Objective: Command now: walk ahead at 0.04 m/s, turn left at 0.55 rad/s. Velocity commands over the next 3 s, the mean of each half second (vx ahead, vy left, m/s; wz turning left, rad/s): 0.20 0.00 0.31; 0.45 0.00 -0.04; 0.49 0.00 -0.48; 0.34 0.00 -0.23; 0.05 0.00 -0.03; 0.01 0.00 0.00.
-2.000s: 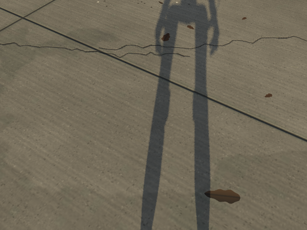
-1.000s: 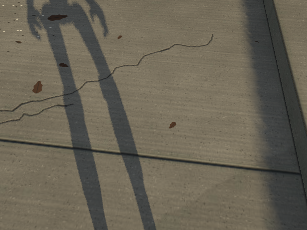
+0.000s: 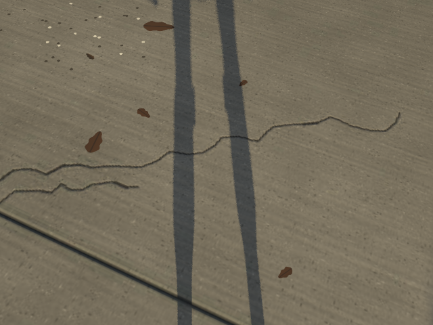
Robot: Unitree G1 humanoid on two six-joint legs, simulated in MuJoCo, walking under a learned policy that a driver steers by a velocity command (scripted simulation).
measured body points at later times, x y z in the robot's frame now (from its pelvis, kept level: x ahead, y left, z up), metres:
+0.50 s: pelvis +0.08 -0.04 +0.02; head +0.09 -0.07 +0.46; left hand +0.03 +0.23 -0.10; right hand +0.29 -0.27 -0.09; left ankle +0.13 +0.13 -0.66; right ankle +0.03 -0.16 -0.73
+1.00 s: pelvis +0.30 +0.06 +0.01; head +0.32 +0.07 +0.46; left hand +0.39 +0.35 -0.10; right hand +0.40 -0.20 -0.10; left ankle +0.26 +0.15 -0.73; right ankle +0.38 -0.10 -0.65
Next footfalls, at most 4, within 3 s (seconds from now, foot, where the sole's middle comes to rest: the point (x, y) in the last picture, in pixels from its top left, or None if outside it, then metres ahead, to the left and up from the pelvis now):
0.28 right None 0.07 -0.15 -0.77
0.76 left None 0.30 0.16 -0.77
1.28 right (231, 255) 0.64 -0.05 -0.77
1.76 left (186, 175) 0.95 0.10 -0.77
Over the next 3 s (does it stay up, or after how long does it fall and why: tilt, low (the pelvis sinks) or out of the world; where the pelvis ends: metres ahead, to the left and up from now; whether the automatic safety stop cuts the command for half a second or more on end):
stays up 0.88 0.00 0.00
